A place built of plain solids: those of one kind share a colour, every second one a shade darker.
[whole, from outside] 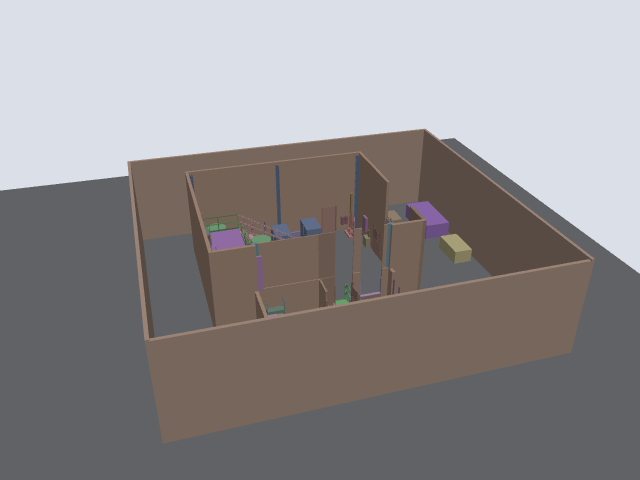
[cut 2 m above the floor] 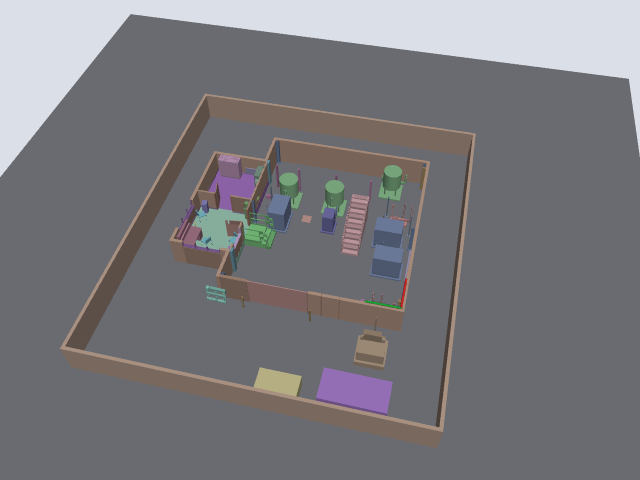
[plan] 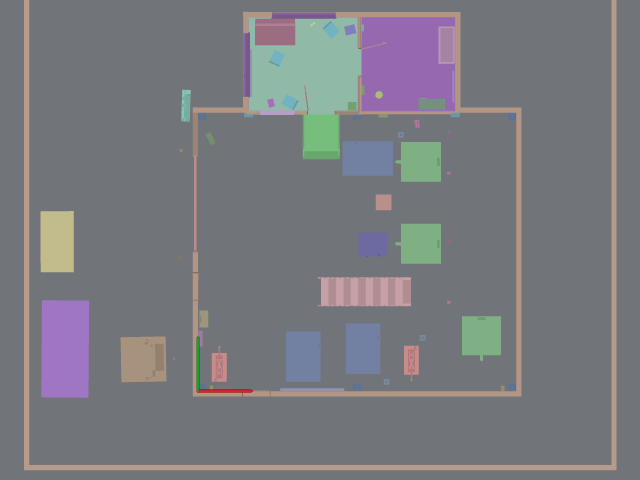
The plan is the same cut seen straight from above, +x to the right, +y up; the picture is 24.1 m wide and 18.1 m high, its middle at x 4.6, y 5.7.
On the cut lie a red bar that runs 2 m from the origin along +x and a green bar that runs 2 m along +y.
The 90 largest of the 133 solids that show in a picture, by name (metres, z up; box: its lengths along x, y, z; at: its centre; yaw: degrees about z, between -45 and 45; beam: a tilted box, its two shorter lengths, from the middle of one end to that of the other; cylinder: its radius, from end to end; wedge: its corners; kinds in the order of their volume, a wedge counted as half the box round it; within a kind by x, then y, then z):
{
 "yard_bound_1": {"box": [0.2, 20.08, 6.2], "at": [-6.46, 7.05, 3.05]},
 "yard_bound_2": {"box": [22.35, 0.2, 6.2], "at": [4.61, -2.89, 3.05]},
 "yard_bound_3": {"box": [22.35, 0.2, 6.11], "at": [4.61, 16.99, 3.01]},
 "yard_bound_4": {"box": [0.2, 20.08, 6.2], "at": [15.69, 7.05, 3.05]},
 "wall_1": {"box": [0.2, 5.46, 6.15], "at": [-0.1, 2.52, 3.02]},
 "wall_2": {"box": [0.2, 1.86, 6.15], "at": [-0.1, 9.78, 3.02]},
 "wall_3": {"box": [2.1, 0.2, 6.15], "at": [0.85, 10.6, 3.02]},
 "wall_4": {"box": [0.2, 0.61, 3.26], "at": [1.8, 10.8, 1.58]},
 "wall_5": {"box": [0.2, 2.41, 1.66], "at": [1.8, 12.3, 0.78]},
 "wall_6": {"box": [0.2, 0.81, 3.26], "at": [1.8, 13.9, 1.58]},
 "wall_7": {"box": [0.47, 0.06, 6.15], "at": [2.07, 10.47, 3.02]},
 "wall_8": {"box": [0.41, 0.06, 2.72], "at": [2.1, 10.53, 1.85]},
 "wall_9": {"box": [1.11, 0.2, 3.26], "at": [2.25, 14.2, 1.58]},
 "wall_10": {"box": [1.36, 0.06, 1.51], "at": [2.98, 10.47, 0.7]},
 "wall_11": {"box": [1.36, 0.06, 0.97], "at": [2.98, 10.53, 0.97]},
 "wall_12": {"box": [0.47, 0.06, 6.15], "at": [3.88, 10.47, 3.02]},
 "wall_13": {"box": [0.47, 0.06, 2.72], "at": [3.88, 10.53, 1.85]},
 "wall_14": {"box": [2.41, 0.2, 1.56], "at": [4.0, 14.2, 0.73]},
 "wall_15": {"box": [0.92, 0.06, 2.72], "at": [5.65, 10.53, 1.85]},
 "wall_16": {"box": [0.91, 0.2, 3.26], "at": [5.65, 14.2, 1.58]},
 "wall_17": {"box": [0.97, 0.06, 6.15], "at": [5.68, 10.47, 3.02]},
 "wall_18": {"box": [12.4, 0.2, 6.15], "at": [6.0, -0.1, 3.02]},
 "wall_19": {"box": [0.06, 1.35, 3.26], "at": [6.07, 11.18, 1.58]},
 "wall_20": {"box": [0.06, 1.16, 3.26], "at": [6.07, 13.52, 1.58]},
 "wall_21": {"box": [0.06, 1.35, 3.26], "at": [6.13, 11.18, 1.58]},
 "wall_22": {"box": [3.72, 0.06, 6.15], "at": [7.9, 10.47, 3.02]},
 "wall_23": {"box": [3.6, 0.06, 3.26], "at": [7.9, 10.53, 1.58]},
 "wall_24": {"box": [3.8, 0.2, 3.26], "at": [8.0, 14.2, 1.58]},
 "wall_25": {"box": [0.2, 3.8, 3.26], "at": [9.8, 12.4, 1.58]},
 "wall_26": {"box": [2.5, 0.2, 6.15], "at": [10.95, 10.6, 3.02]},
 "wall_27": {"box": [0.2, 10.9, 6.15], "at": [12.1, 5.25, 3.02]},
 "air_vessel_1": {"box": [1.51, 1.51, 0.17], "at": [8.4, 5.55, 0.04]},
 "air_vessel_2": {"cylinder": 0.61, "from": [8.4, 5.55, 0.74], "to": [8.4, 5.55, 3.43]},
 "air_vessel_3": {"box": [1.51, 1.51, 0.17], "at": [8.4, 8.65, 0.04]},
 "air_vessel_4": {"cylinder": 0.61, "from": [8.4, 8.65, 0.74], "to": [8.4, 8.65, 3.43]},
 "air_vessel_5": {"box": [1.48, 1.48, 0.17], "at": [10.69, 2.09, 0.04]},
 "air_vessel_6": {"cylinder": 0.6, "from": [10.69, 2.09, 0.73], "to": [10.69, 2.09, 2.84]},
 "screw_compressor_1": {"box": [1.3, 1.9, 0.15], "at": [3.97, 1.3, 0.03]},
 "screw_compressor_2": {"box": [1.1, 1.7, 1.45], "at": [3.97, 1.3, 0.93]},
 "screw_compressor_3": {"box": [1.3, 1.9, 0.15], "at": [6.22, 1.6, 0.03]},
 "screw_compressor_4": {"box": [1.1, 1.7, 1.45], "at": [6.22, 1.6, 0.93]},
 "screw_compressor_5": {"box": [1.9, 1.3, 0.15], "at": [6.4, 8.77, 0.03]},
 "screw_compressor_6": {"box": [1.7, 1.1, 1.45], "at": [6.4, 8.77, 0.93]},
 "raised_floor_control_1": {"box": [4.33, 3.73, 0.56], "at": [4.0, 12.3, 0.23]},
 "raised_floor_switch_1": {"box": [3.73, 3.73, 0.56], "at": [7.9, 12.3, 0.23]},
 "beyond_skip_1": {"box": [1.78, 3.66, 1.09], "at": [-5.01, 1.59, 0.75], "yaw": -0.4},
 "raised_floor_steel_1": {"box": [2.6, 7.3, 0.2], "at": [10.7, 6.85, 3.05]},
 "row_1": {"box": [0.48, 1.28, 2.04], "at": [9.38, 13.05, 1.63]},
 "row_2": {"box": [0.6, 1.4, 2.1], "at": [9.38, 13.05, 1.66]},
 "beyond_pallets_1": {"box": [1.25, 2.31, 0.94], "at": [-5.31, 5.63, 0.46], "yaw": 0.1},
 "beyond_stack_1": {"box": [0.85, 1.52, 0.8], "at": [-2.4, 1.19, 0.89], "yaw": 1.1},
 "beyond_stack_2": {"box": [1.7, 1.7, 0.45], "at": [-2.05, 1.2, 0.17], "yaw": 1.1},
 "beyond_stack_3": {"box": [0.32, 1.02, 0.8], "at": [-1.45, 1.28, 0.89], "yaw": 1.1},
 "door_landing_1": {"box": [1.4, 0.32, 0.22], "at": [4.65, 8.9, 0.06]},
 "door_landing_2": {"box": [1.4, 0.32, 0.39], "at": [4.65, 9.2, 0.14]},
 "door_landing_3": {"box": [1.4, 1.1, 0.56], "at": [4.65, 9.89, 0.23]},
 "stair_openriser_grating_1": {"box": [0.3, 1.1, 0.23], "at": [4.79, 3.75, 0.06]},
 "stair_openriser_grating_2": {"box": [0.3, 1.1, 0.18], "at": [5.07, 3.75, 0.26]},
 "stair_openriser_grating_3": {"box": [0.3, 1.1, 0.18], "at": [5.35, 3.75, 0.43]},
 "stair_openriser_grating_4": {"box": [0.3, 1.1, 0.18], "at": [5.63, 3.75, 0.61]},
 "stair_openriser_grating_5": {"box": [0.3, 1.1, 0.18], "at": [5.91, 3.75, 0.79]},
 "stair_openriser_grating_6": {"box": [0.3, 1.1, 0.18], "at": [6.19, 3.75, 0.96]},
 "stair_openriser_grating_7": {"box": [0.3, 1.1, 0.18], "at": [6.47, 3.75, 1.14]},
 "stair_openriser_grating_8": {"box": [0.3, 1.1, 0.18], "at": [6.75, 3.75, 1.31]},
 "stair_openriser_grating_9": {"box": [0.3, 1.1, 0.18], "at": [7.03, 3.75, 1.49]},
 "stair_openriser_grating_10": {"box": [0.3, 1.1, 0.18], "at": [7.31, 3.75, 1.66]},
 "stair_openriser_grating_11": {"box": [0.3, 1.1, 0.18], "at": [7.59, 3.75, 1.83]},
 "stair_openriser_grating_12": {"box": [0.3, 1.1, 0.18], "at": [7.87, 3.75, 2.01]},
 "stair_openriser_grating_13": {"box": [0.1, 1.0, 2.07], "at": [7.99, 3.75, 0.98]},
 "cabinet_dryer_1": {"box": [1.1, 0.9, 0.15], "at": [6.6, 5.53, 0.03]},
 "cabinet_dryer_2": {"box": [0.9, 0.7, 1.2], "at": [6.6, 5.53, 0.8]},
 "roller_shutter_1": {"box": [0.06, 3.46, 3.55], "at": [-0.12, 7.05, 1.73]},
 "pier_1": {"box": [0.34, 0.17, 6.15], "at": [1.9, 10.41, 3.02]},
 "pier_2": {"box": [0.34, 0.17, 6.15], "at": [9.7, 10.41, 3.02]},
 "wall_over_deck_1": {"box": [2.66, 0.1, 2.22], "at": [10.7, 10.56, 4.24]},
 "pump_unit_1": {"box": [0.56, 1.09, 0.2], "at": [0.8, 0.9, 0.05]},
 "pump_unit_2": {"box": [0.56, 1.09, 0.2], "at": [8.05, 1.17, 0.05]},
 "door_leaf_1": {"box": [0.044, 1.0, 1.23], "at": [0.0, 3.95, 0.56]},
 "door_leaf_2": {"box": [1.0, 0.044, 2.15], "at": [2.2, 0.0, 1.02]},
 "door_leaf_3": {"box": [0.99, 0.044, 2.14], "at": [6.64, 13.01, 1.53], "yaw": 13.7},
 "radiator_1": {"box": [0.1, 1.8, 0.5], "at": [1.99, 12.0, 0.91]},
 "radiator_2": {"box": [2.42, 0.1, 0.5], "at": [4.3, 0.06, 0.2]},
 "control_desk_1": {"box": [1.5, 0.27, 0.3], "at": [2.91, 13.9, 1.43]},
 "control_desk_2": {"box": [1.5, 0.18, 0.29], "at": [2.91, 13.95, 1.73]},
 "downpipe_1": {"box": [0.14, 0.21, 3.05], "at": [0.51, 0.11, 1.49]},
 "downpipe_2": {"box": [0.13, 0.2, 3.05], "at": [11.49, 0.11, 1.49]},
 "fire_extinguisher_1": {"box": [0.34, 0.64, 0.79], "at": [0.22, 2.72, 0.34]},
 "archive_boxes_1": {"box": [0.4, 0.34, 0.87], "at": [5.74, 13.62, 0.89], "yaw": 12.9},
 "distribution_board_1": {"box": [0.18, 0.6, 1.1], "at": [0.09, 1.98, 1.4]},
 "shelving_bay_1": {"box": [1.0, 0.4, 0.22], "at": [8.81, 10.81, 1.77]}
}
